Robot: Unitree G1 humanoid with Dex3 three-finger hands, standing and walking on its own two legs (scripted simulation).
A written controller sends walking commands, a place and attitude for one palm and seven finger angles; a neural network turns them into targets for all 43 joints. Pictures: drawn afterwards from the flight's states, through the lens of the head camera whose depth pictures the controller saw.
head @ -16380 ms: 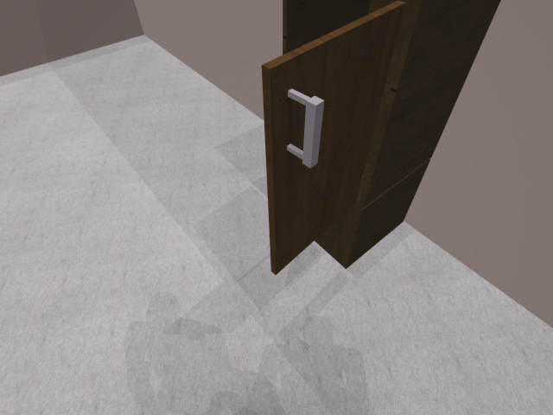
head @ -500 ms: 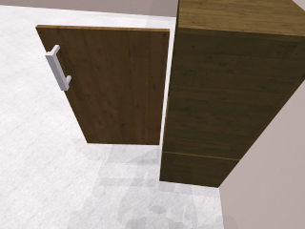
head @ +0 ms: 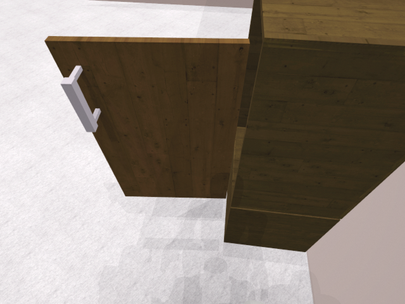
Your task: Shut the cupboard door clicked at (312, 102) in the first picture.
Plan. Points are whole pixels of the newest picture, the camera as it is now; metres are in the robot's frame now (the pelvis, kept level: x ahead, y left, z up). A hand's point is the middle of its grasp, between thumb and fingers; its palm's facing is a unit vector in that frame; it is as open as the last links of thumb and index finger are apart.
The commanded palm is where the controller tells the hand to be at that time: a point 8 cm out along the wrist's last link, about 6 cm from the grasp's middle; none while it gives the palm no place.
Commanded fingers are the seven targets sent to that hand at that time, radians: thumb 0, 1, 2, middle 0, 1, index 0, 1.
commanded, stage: shuffle to correct the standing spot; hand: left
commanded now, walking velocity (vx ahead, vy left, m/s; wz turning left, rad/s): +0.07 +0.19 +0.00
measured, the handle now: (84, 100) +0.47 +0.28 +0.14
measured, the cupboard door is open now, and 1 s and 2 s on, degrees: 95 95 95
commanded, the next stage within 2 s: come to a stop and stand still in 0.30 s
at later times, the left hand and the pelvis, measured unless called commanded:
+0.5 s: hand out of the picture +0.03 +0.26 -0.18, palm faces +0.10 -0.96 -0.26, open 7.4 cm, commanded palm none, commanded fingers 0.00 0.90 0.90 -0.20 -0.30 -0.20 -0.30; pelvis +0.04 +0.05 +0.00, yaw +1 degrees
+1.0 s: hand out of the picture +0.04 +0.22 -0.17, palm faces +0.05 -0.98 -0.21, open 7.3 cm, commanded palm none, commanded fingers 0.00 0.90 0.90 -0.20 -0.30 -0.20 -0.30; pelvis +0.02 +0.04 +0.00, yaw +1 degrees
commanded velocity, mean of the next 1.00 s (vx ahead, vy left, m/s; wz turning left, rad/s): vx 0.00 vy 0.01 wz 0.00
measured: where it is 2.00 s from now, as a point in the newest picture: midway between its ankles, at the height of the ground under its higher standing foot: outside the picture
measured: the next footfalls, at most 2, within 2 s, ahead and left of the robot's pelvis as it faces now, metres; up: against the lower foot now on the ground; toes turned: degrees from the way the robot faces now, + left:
right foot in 0.12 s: +0.08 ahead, -0.10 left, +0.00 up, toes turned -8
left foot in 0.52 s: +0.06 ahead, +0.17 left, +0.00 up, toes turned +4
